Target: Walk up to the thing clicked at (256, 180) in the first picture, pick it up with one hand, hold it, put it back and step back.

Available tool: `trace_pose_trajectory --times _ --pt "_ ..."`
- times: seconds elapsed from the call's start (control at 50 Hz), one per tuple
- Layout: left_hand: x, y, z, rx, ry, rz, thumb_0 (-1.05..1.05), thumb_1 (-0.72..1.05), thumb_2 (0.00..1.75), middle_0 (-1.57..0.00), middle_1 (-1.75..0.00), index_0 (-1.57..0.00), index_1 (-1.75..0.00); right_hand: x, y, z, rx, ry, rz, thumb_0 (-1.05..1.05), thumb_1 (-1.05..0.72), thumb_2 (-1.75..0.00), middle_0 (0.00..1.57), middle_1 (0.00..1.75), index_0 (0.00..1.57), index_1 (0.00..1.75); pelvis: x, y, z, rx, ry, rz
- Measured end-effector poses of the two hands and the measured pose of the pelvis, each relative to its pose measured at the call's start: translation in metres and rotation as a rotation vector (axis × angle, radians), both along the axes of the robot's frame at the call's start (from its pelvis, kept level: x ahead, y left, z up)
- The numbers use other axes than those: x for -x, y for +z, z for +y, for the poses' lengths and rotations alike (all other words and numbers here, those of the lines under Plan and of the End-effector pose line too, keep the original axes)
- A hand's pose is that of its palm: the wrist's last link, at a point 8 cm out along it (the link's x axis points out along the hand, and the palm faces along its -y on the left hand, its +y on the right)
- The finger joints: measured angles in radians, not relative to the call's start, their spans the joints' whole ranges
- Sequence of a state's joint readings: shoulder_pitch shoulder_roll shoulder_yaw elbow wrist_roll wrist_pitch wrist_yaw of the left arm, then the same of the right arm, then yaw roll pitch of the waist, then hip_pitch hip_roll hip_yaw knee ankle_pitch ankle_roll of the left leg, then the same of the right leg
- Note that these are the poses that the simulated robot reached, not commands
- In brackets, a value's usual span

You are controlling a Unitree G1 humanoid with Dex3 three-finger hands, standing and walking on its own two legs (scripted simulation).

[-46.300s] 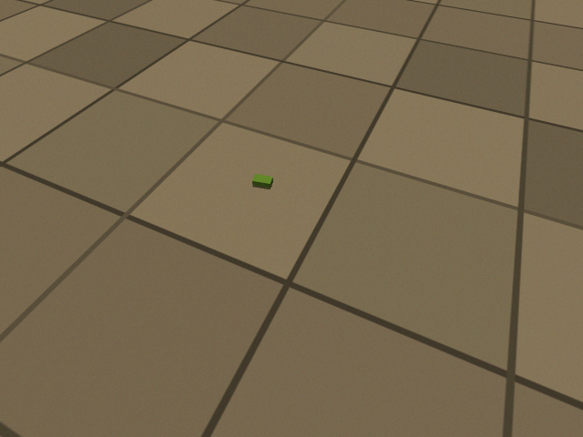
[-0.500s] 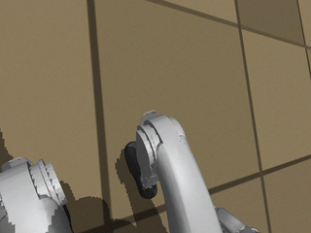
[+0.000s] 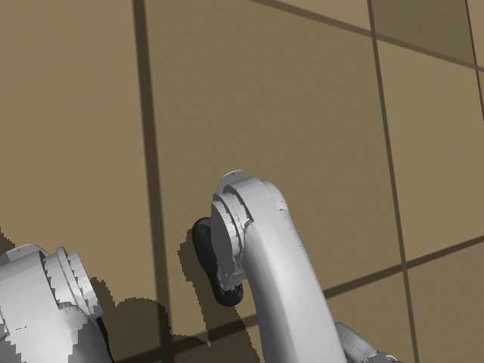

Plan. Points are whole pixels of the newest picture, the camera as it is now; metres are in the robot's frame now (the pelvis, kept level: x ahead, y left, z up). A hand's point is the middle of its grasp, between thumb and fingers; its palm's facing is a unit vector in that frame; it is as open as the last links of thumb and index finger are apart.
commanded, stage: close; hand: left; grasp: from above
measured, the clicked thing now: out of the picture +0.48 +0.27 -0.29
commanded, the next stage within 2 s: settle in 0.88 s
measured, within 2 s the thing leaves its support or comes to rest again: leaves its support in 1.28 s
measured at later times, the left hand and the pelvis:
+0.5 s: hand out of the picture +0.46 +0.28 -0.26, palm faces -0.46 -0.10 -0.88, open 8.9 cm; pelvis +0.00 +0.00 +0.00, yaw +0 degrees
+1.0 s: hand out of the picture +0.46 +0.28 -0.26, palm faces -0.46 -0.10 -0.89, open 8.2 cm; pelvis +0.00 +0.00 +0.00, yaw +0 degrees
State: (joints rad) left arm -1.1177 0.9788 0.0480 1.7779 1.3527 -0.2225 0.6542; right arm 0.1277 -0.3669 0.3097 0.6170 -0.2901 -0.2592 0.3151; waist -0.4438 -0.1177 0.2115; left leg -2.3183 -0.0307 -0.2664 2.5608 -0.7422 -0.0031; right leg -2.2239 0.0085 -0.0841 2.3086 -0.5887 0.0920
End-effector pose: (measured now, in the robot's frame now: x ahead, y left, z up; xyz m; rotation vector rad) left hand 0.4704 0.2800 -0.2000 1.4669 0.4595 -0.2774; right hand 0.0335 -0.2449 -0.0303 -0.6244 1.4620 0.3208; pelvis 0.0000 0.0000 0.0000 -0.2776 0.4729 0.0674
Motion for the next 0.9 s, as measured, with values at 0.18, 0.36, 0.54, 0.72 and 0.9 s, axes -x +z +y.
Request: trace_pose_trajectory --times 0.18,0.36,0.54,0.72,0.9 --pt "-0.0033 0.0031 0.0024 0.003 0.008 -0.005 0.0 0.07 0.54 -0.51 -0.63 -0.53 -0.61 0.0041 0.0029 -0.0021 0.014 -0.006 0.005 0.0 -0.91 -0.9 0.19 0.3 0.2 0.3 0.0016 0.0007 -0.0005 -0.001 0.001 0.0" --pt "-0.0024 0.0007 0.0028 0.002 -0.005 0.011 -0.01 0.16 0.46 -0.59 -0.56 -0.62 -0.53 0.0085 0.0061 -0.0029 0.028 -0.017 0.014 0.0 -0.91 -0.9 0.19 0.3 0.2 0.3 0.002 0.0018 0.0 0.0 0.001 0.002" --pt "0.002 -0.0011 0.0038 0.003 -0.013 0.014 -0.01 0.27 0.38 -0.68 -0.49 -0.71 -0.46 0.0101 0.0063 -0.0029 0.029 -0.014 0.023 0.0 -0.91 -0.9 0.19 0.3 0.2 0.3 0.0025 0.0022 -0.0005 0.0 0.002 0.002" --pt "0.0025 0.001 0.0031 -0.004 -0.014 0.004 0.0 0.32 0.29 -0.77 -0.44 -0.76 -0.38 0.0075 0.006 -0.0049 0.031 -0.01 0.013 0.0 -0.91 -0.9 0.19 0.3 0.2 0.3 0.003 0.0029 -0.0012 -0.003 0.0 0.002" --pt "0.0014 0.002 0.0032 -0.002 0.005 0.001 0.01 0.34 0.2 -0.82 -0.36 -0.82 -0.31 0.0071 0.0071 -0.0072 0.036 -0.016 0.006 0.0 -0.9 -0.9 0.19 0.3 0.2 0.3 0.0033 0.0037 -0.0016 -0.003 -0.001 0.006"
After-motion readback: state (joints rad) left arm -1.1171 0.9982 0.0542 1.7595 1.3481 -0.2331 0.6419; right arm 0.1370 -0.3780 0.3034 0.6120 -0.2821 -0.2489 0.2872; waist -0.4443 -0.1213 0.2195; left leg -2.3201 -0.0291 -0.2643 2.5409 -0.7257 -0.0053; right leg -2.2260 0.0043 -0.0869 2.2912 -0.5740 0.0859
